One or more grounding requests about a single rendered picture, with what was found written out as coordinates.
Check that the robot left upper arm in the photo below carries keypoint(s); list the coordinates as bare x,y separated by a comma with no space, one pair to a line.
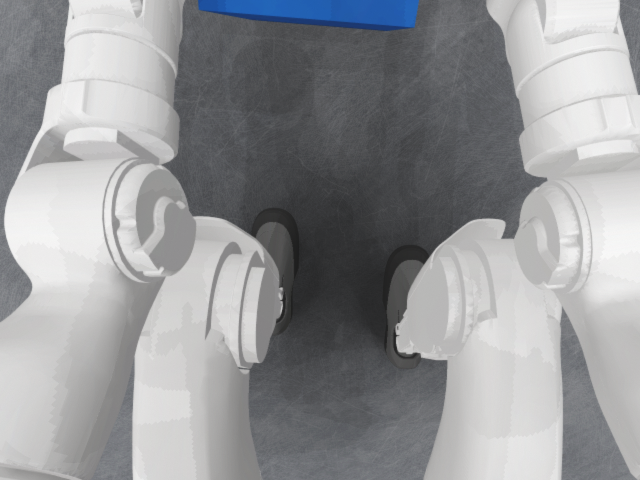
97,239

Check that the robot right upper arm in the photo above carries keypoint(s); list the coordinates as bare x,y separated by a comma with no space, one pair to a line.
580,237

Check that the robot left shin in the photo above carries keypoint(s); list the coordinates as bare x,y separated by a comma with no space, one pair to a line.
211,228

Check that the robot right shin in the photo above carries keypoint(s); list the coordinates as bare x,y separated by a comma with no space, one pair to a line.
412,332

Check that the robot left forearm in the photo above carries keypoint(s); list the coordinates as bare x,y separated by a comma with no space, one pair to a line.
116,96

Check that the robot right forearm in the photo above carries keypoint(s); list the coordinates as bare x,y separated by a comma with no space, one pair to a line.
572,75

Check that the robot shin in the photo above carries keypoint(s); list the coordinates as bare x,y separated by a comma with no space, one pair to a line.
412,332
211,228

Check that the carton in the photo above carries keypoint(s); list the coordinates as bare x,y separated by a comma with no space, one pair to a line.
384,15

